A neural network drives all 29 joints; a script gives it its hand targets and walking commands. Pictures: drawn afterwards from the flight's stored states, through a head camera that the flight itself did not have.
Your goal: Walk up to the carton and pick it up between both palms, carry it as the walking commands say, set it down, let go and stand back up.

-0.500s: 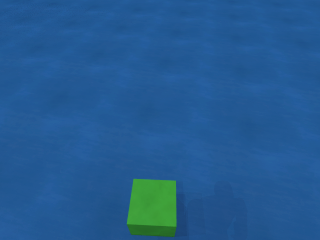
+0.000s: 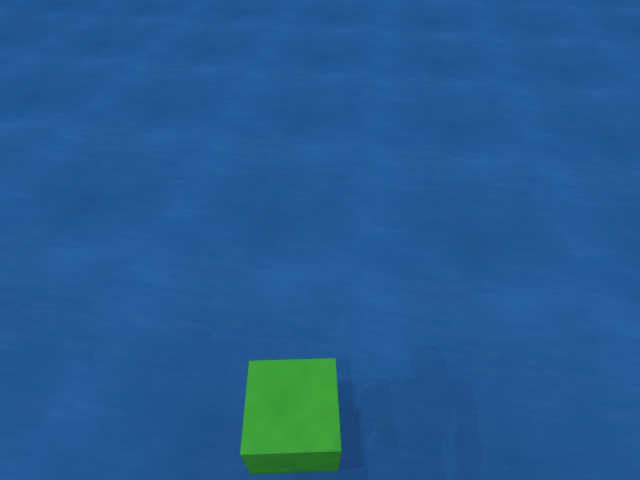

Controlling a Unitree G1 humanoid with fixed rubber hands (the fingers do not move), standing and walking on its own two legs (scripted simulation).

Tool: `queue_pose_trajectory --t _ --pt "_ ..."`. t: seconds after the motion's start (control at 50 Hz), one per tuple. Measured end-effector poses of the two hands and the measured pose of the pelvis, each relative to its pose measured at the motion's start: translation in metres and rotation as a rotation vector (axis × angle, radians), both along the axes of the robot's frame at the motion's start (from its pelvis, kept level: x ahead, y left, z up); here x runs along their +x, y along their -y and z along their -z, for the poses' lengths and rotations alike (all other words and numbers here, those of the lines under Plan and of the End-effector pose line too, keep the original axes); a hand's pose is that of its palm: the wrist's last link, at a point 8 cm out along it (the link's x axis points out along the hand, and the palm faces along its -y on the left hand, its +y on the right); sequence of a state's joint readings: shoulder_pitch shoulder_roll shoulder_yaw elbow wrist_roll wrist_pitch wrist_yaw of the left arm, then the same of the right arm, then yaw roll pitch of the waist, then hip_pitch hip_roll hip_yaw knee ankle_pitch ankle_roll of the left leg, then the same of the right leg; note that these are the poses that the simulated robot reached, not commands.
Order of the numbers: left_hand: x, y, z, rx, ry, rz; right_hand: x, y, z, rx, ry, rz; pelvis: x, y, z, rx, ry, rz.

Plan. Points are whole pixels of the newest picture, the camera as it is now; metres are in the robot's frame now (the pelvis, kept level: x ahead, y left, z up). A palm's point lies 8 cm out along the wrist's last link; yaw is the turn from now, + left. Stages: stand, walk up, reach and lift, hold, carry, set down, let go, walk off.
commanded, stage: walk up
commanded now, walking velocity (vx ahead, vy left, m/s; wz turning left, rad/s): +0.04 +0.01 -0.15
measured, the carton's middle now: (293, 415) +0.44 +0.06 -0.67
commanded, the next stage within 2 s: none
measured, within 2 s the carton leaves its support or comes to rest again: neither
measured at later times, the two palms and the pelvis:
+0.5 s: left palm out of the picture +0.06 +0.23 -0.13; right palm out of the picture +0.00 -0.24 -0.14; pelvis +0.01 +0.00 +0.00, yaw -3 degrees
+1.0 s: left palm out of the picture +0.09 +0.24 -0.13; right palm out of the picture +0.01 -0.24 -0.15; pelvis +0.01 +0.01 -0.01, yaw -6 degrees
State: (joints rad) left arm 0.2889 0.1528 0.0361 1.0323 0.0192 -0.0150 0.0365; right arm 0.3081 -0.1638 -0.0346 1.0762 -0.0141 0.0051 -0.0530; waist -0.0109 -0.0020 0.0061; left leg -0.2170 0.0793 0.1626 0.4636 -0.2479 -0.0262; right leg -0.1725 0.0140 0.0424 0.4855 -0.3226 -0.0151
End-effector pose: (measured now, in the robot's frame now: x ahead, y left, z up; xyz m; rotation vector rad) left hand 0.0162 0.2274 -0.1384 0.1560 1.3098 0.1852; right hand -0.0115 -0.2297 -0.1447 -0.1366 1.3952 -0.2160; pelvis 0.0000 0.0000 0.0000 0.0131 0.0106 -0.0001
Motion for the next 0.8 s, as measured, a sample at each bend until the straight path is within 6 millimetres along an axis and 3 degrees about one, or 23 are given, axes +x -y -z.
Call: queue_pose_trajectory --t 0.28,0.8 --pt "0.042 -0.001 -0.005 0.015 0.078 0.065 0.004 0.004 -0.002 -0.005 0.029 0.035 0.006 0.003 0.0 0.003 -0.001 0.036" --pt "0.06 -0.016 -0.006 0.034 0.111 0.12 0.027 0.008 -0.004 -0.039 0.107 0.055 0.01 -0.008 0.005 0.01 -0.005 0.088"
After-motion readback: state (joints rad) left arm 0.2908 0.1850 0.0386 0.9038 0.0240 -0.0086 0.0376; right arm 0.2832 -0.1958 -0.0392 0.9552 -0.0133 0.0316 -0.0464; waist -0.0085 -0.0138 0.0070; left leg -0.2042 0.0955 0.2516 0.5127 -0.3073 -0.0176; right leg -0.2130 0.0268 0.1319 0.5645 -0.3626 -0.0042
